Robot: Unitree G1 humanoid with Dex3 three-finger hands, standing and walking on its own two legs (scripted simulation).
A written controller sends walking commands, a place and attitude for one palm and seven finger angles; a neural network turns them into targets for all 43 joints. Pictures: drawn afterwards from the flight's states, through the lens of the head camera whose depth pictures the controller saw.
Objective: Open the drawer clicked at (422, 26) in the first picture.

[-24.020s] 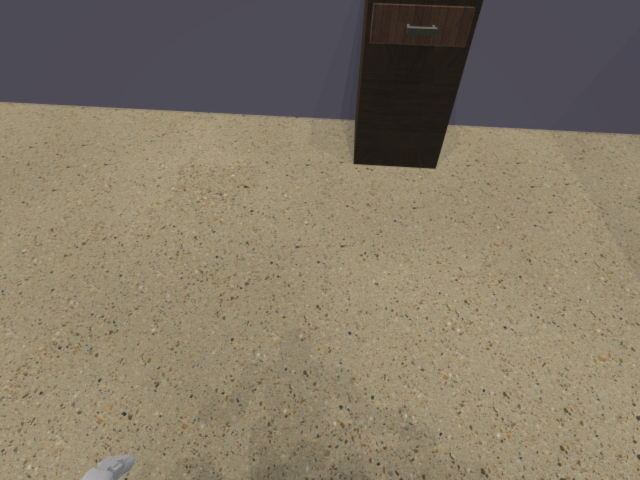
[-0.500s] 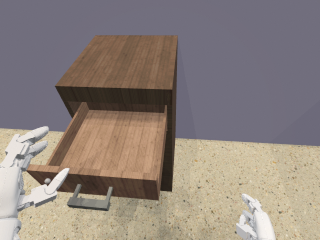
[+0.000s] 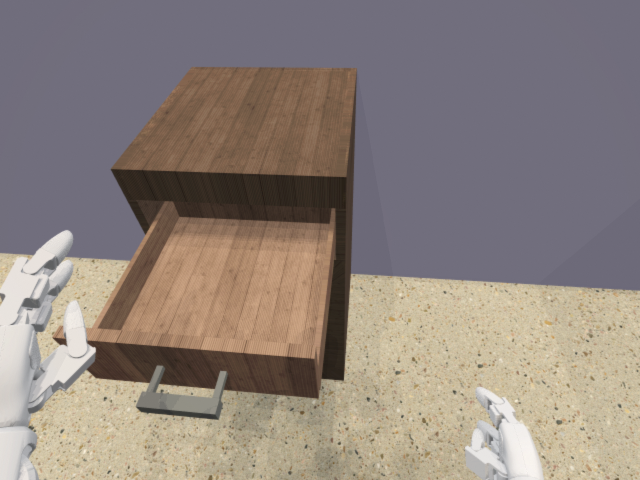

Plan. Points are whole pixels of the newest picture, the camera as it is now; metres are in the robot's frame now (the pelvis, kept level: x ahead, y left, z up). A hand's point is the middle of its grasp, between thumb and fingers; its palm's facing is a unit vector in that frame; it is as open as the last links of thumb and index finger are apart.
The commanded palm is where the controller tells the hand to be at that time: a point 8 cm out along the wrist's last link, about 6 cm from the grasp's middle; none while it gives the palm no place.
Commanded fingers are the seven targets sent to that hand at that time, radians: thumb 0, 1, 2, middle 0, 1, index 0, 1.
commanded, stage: step back with the hand held close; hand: left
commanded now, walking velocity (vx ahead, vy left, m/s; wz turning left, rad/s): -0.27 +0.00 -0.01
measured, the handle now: (185, 390) +0.25 +0.24 -0.09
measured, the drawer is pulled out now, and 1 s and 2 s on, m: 0.30 0.30 0.30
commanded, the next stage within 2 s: stop stepping back and stand still in 1.30 s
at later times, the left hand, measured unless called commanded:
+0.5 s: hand (39, 396) +0.15 +0.26 +0.15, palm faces +0.31 -0.80 -0.51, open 7.4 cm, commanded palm +0.08 +0.31 +0.17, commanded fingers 0.00 0.90 0.90 -0.20 -0.30 -0.20 -0.30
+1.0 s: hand (28, 462) +0.09 +0.23 +0.16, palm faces +0.29 -0.82 -0.50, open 7.4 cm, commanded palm +0.02 +0.28 +0.17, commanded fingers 0.00 0.90 0.90 -0.20 -0.30 -0.20 -0.30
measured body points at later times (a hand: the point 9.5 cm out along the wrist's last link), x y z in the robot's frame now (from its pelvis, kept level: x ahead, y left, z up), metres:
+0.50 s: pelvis -0.05 +0.02 -0.01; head -0.01 +0.04 +0.44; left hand +0.12 +0.30 +0.18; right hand +0.16 -0.20 -0.08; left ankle -0.03 +0.13 -0.74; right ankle -0.02 -0.09 -0.74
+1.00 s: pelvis -0.11 +0.00 -0.01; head -0.05 +0.03 +0.44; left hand +0.07 +0.28 +0.19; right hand +0.09 -0.20 -0.09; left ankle -0.07 +0.12 -0.74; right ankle -0.18 -0.12 -0.72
